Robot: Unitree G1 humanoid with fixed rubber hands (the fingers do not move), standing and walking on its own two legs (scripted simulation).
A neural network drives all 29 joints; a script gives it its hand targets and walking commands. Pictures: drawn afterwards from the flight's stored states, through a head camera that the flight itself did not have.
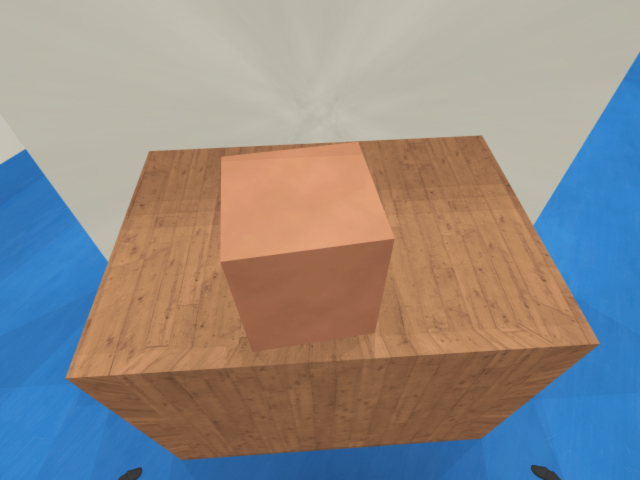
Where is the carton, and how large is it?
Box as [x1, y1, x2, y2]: [220, 142, 394, 351]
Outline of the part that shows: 358,142 221,157 220,261 252,351 374,332 394,238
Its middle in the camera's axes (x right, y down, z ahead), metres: -0.03 +0.01 +0.62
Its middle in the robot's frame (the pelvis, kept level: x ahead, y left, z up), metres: +0.44 +0.04 -0.01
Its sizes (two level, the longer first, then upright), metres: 0.210 0.200 0.250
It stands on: a pedestal, 0.64 m high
